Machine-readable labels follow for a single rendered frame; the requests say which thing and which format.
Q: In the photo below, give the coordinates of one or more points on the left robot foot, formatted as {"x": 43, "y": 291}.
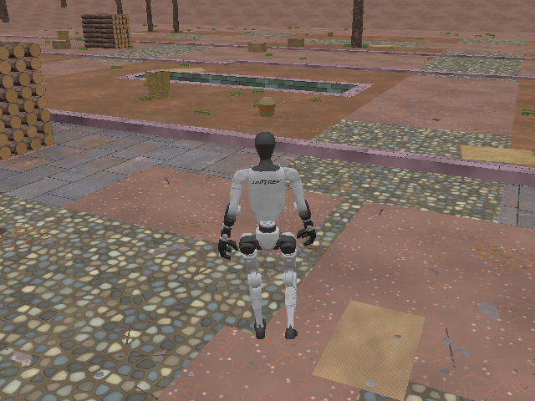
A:
{"x": 260, "y": 332}

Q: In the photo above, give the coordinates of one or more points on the right robot forearm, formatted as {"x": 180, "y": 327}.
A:
{"x": 307, "y": 218}

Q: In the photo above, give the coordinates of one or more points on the robot left upper arm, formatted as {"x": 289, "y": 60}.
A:
{"x": 236, "y": 192}

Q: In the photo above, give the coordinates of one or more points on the robot right upper arm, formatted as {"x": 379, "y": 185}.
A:
{"x": 297, "y": 189}

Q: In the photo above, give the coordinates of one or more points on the robot left shin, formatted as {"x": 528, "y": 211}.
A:
{"x": 256, "y": 301}

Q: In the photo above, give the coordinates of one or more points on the left robot forearm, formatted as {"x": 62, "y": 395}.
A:
{"x": 227, "y": 225}

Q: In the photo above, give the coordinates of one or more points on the right robot hand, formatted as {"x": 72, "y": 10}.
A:
{"x": 304, "y": 233}

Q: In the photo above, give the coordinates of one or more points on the left robot hand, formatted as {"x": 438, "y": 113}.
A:
{"x": 222, "y": 245}

